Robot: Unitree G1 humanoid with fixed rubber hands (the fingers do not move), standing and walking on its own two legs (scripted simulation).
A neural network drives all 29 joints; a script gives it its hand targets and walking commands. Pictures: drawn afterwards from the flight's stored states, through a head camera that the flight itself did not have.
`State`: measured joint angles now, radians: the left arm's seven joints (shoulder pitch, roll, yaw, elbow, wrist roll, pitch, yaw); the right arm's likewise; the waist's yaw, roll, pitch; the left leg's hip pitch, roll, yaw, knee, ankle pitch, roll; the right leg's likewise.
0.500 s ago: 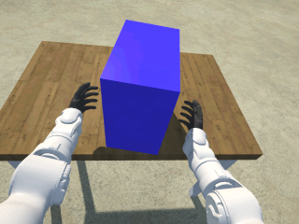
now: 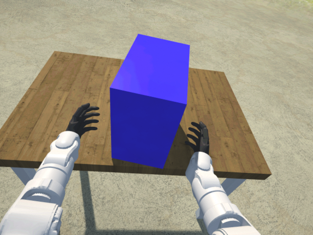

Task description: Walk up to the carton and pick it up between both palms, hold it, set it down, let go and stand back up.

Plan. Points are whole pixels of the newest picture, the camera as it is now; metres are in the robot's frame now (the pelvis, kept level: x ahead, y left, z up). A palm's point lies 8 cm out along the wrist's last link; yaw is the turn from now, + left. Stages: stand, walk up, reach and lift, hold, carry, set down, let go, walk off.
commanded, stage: set down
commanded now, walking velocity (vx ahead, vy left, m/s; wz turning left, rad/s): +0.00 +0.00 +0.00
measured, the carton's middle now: (150, 101) +0.52 -0.04 +0.05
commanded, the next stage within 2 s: none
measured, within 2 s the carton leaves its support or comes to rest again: neither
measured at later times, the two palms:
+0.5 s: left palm (51, 166) +0.31 +0.22 +0.03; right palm (202, 174) +0.26 -0.15 +0.03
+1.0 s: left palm (39, 198) +0.23 +0.23 +0.02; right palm (213, 196) +0.21 -0.16 +0.03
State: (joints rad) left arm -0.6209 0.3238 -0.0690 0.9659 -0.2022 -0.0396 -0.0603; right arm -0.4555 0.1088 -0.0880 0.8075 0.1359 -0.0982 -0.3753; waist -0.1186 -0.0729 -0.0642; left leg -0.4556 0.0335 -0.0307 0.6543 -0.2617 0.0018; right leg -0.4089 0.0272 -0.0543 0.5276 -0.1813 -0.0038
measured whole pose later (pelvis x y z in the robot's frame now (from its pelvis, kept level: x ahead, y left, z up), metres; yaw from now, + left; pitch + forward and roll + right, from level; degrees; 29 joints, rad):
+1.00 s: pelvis +0.05 +0.01 +0.02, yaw -1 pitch -10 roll -2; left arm 0.35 0.36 -0.05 -0.02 -0.19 0.06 -0.12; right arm 0.47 0.03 0.09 0.01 0.11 -0.09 -0.28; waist 0.05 -0.04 0.14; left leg 0.00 0.02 0.02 0.44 -0.28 0.01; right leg 0.03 0.02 0.00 0.33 -0.19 0.01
